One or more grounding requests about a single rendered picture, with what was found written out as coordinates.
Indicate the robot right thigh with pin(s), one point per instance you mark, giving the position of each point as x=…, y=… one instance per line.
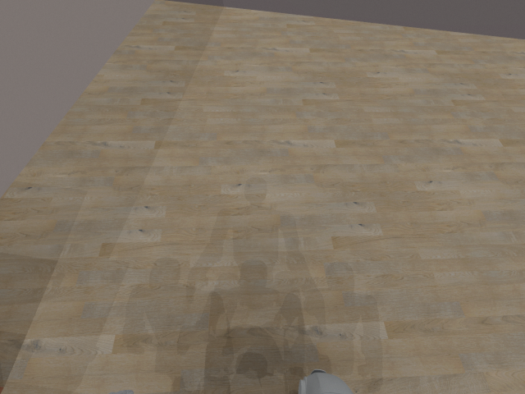
x=323, y=383

